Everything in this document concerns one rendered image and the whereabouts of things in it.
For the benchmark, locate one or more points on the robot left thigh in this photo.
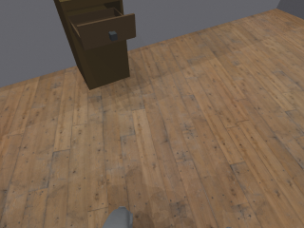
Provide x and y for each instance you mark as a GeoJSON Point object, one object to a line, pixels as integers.
{"type": "Point", "coordinates": [119, 218]}

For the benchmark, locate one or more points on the handle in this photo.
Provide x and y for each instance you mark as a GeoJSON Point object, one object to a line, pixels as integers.
{"type": "Point", "coordinates": [113, 35]}

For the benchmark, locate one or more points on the cabinet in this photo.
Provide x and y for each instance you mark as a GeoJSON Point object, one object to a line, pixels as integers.
{"type": "Point", "coordinates": [99, 66]}

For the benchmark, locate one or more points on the drawer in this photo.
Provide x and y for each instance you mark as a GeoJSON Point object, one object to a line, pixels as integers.
{"type": "Point", "coordinates": [92, 28]}

